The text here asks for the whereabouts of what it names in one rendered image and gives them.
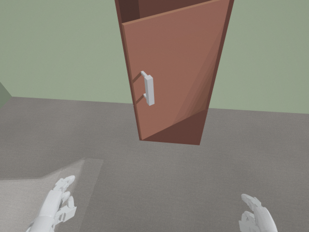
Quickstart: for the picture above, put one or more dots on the left robot forearm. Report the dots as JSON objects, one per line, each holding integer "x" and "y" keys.
{"x": 41, "y": 224}

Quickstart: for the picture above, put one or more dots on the left robot hand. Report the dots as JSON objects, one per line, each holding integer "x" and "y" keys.
{"x": 51, "y": 205}

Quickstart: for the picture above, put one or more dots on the handle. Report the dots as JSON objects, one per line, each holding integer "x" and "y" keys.
{"x": 149, "y": 88}

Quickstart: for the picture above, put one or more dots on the right robot hand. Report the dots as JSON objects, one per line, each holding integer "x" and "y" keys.
{"x": 259, "y": 221}

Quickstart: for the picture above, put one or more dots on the cupboard door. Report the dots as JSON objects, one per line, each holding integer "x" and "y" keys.
{"x": 178, "y": 49}

